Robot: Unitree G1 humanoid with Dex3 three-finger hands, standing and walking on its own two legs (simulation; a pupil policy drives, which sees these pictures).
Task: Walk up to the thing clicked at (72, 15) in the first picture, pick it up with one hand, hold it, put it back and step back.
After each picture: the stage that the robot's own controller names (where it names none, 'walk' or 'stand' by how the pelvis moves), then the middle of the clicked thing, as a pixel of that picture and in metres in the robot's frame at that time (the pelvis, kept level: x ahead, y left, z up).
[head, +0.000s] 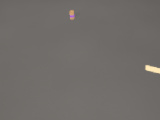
stand; (72, 14) +2.02 +0.14 -0.72
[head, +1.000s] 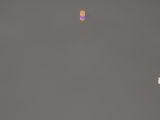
walk; (82, 15) +1.89 +0.12 -0.71
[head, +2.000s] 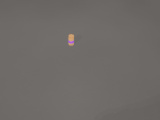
walk; (71, 39) +1.36 +0.15 -0.69
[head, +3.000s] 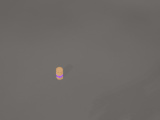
walk; (59, 73) +0.90 +0.19 -0.71
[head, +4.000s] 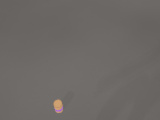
walk; (58, 106) +0.54 +0.19 -0.71
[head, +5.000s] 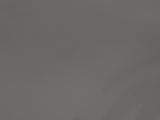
stand; out of the picture +0.37 +0.15 -0.71
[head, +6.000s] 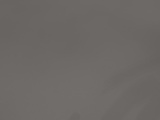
stand; out of the picture +0.38 +0.15 -0.71
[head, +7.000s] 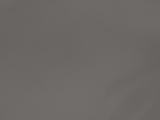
stand; out of the picture +0.35 +0.18 -0.72
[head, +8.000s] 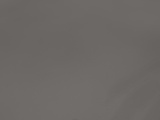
stand; out of the picture +0.38 +0.18 -0.73
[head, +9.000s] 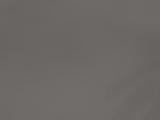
stand; out of the picture +0.37 +0.18 -0.73
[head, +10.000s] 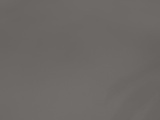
stand; out of the picture +0.37 +0.17 -0.73
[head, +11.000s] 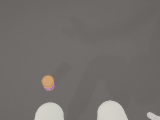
go down; (48, 83) +0.43 +0.16 -0.47
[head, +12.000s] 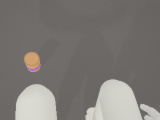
go down; (32, 62) +0.47 +0.19 -0.32
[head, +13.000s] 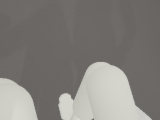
close in; out of the picture +0.45 +0.23 -0.24
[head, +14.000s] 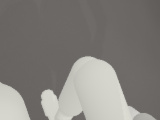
close; out of the picture +0.45 +0.25 -0.23
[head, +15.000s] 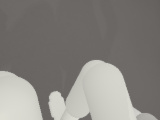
lift; out of the picture +0.39 +0.22 -0.23
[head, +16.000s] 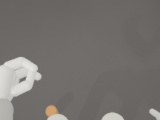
lift; (52, 112) +0.34 +0.18 -0.52
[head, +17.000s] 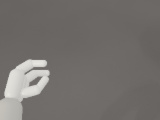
go down; out of the picture +0.30 +0.18 -0.67
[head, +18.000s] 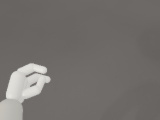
stand; out of the picture +0.30 +0.18 -0.68
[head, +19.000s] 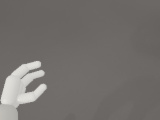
stand; out of the picture +0.31 +0.18 -0.65
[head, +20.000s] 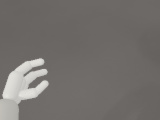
stand; out of the picture +0.29 +0.17 -0.68
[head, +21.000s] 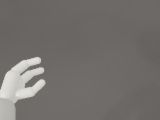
stand; out of the picture +0.29 +0.17 -0.68
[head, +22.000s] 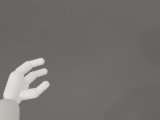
stand; out of the picture +0.30 +0.17 -0.68
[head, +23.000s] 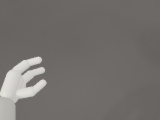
stand; out of the picture +0.29 +0.17 -0.69
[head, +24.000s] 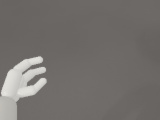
stand; out of the picture +0.29 +0.17 -0.69
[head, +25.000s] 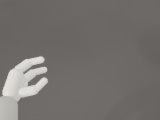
stand; out of the picture +0.29 +0.17 -0.69
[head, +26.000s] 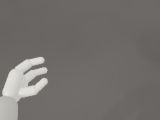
stand; out of the picture +0.29 +0.17 -0.69
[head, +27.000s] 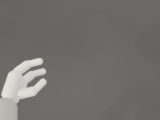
stand; out of the picture +0.30 +0.18 -0.68
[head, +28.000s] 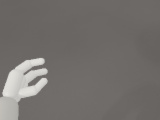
stand; out of the picture +0.29 +0.17 -0.69
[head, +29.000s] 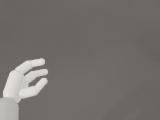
stand; out of the picture +0.29 +0.17 -0.69
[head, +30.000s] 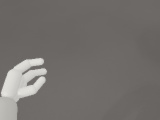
stand; out of the picture +0.29 +0.17 -0.69
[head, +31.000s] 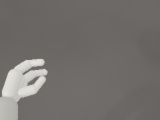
stand; out of the picture +0.29 +0.17 -0.69
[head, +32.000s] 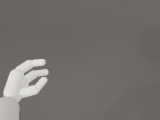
stand; out of the picture +0.29 +0.17 -0.69
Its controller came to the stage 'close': yes
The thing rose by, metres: 0.04
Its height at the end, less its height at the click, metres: +0.00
